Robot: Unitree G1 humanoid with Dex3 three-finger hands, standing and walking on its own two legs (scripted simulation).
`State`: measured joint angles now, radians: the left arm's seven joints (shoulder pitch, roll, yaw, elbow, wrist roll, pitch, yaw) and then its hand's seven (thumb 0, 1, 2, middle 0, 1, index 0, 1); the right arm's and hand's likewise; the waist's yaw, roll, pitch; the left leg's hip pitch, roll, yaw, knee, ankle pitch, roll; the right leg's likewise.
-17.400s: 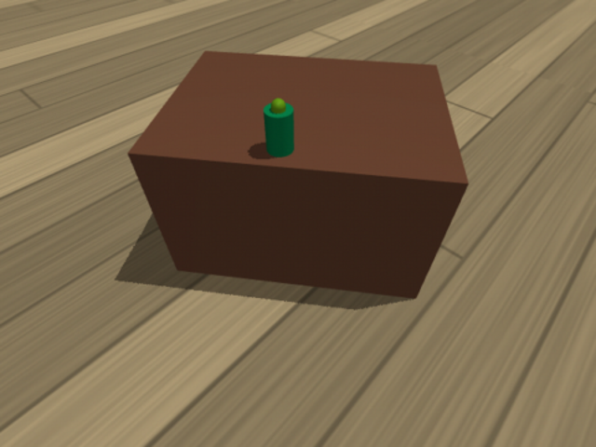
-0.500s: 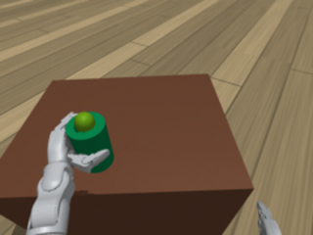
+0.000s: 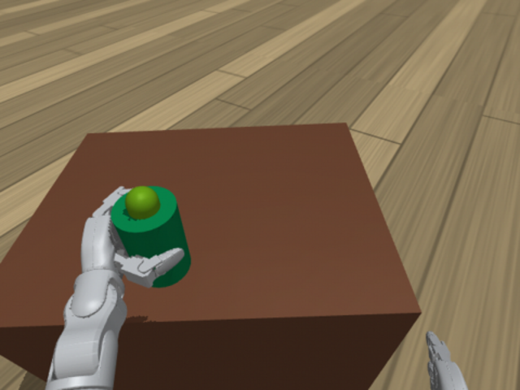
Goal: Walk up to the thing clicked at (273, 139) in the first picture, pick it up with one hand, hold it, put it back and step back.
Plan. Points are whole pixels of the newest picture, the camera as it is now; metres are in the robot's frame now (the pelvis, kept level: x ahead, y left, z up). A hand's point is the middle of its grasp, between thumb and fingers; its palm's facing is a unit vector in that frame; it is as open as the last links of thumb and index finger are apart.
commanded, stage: hold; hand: left
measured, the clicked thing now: (153, 231) +0.32 +0.16 +0.13
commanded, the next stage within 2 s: crouch in 0.20 s
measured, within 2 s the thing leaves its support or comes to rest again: neither
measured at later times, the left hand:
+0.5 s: hand (150, 240) +0.32 +0.17 +0.11, palm faces +0.17 -0.99 +0.01, open 11.3 cm
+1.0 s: hand (156, 248) +0.37 +0.20 +0.03, palm faces +0.17 -0.99 +0.01, open 11.3 cm
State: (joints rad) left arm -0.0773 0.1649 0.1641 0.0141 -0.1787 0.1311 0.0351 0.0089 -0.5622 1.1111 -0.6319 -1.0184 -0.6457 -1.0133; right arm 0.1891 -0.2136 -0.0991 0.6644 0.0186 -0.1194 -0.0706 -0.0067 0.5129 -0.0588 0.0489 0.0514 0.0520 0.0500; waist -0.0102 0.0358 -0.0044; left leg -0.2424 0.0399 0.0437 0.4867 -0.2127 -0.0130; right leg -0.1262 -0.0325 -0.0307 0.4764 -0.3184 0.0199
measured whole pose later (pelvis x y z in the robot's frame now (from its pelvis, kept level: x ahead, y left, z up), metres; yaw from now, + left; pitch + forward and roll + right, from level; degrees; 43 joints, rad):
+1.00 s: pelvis -0.01 +0.01 -0.02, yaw -1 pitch +7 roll -1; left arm -0.35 0.26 0.25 0.70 -0.16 -0.31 -0.03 0.01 -0.56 1.11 -0.63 -1.02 -0.64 -1.02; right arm 0.19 -0.23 -0.10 0.57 0.00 -0.10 -0.03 -0.01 0.52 -0.05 0.05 0.05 0.05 0.05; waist -0.07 -0.02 -0.05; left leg -0.54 0.06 0.05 0.71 -0.29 -0.01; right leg -0.43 -0.02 -0.02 0.69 -0.39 0.02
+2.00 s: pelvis -0.02 +0.01 -0.08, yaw -2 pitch +18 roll -3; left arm -0.46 0.35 0.36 0.90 -0.11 -0.53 -0.03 0.01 -0.57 1.11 -0.64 -1.01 -0.66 -1.00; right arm 0.36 -0.23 -0.05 0.09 -0.04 0.03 0.05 -0.01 0.49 -0.06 0.05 0.05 0.05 0.05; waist -0.14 -0.03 -0.11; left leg -0.98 0.09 0.00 1.09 -0.43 0.00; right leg -0.84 0.00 -0.04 1.05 -0.53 0.02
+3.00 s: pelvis -0.03 +0.01 -0.11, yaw -2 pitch +22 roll -4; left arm -0.52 0.39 0.41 0.94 -0.11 -0.56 -0.06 0.00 -0.59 0.38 -0.60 -0.56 -0.62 -0.54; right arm 0.42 -0.26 -0.05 -0.06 -0.05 0.04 0.04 -0.01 0.50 -0.05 0.06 0.05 0.06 0.05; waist -0.17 -0.02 -0.14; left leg -1.15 0.09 -0.02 1.23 -0.46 0.00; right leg -1.01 0.00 -0.04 1.20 -0.57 0.03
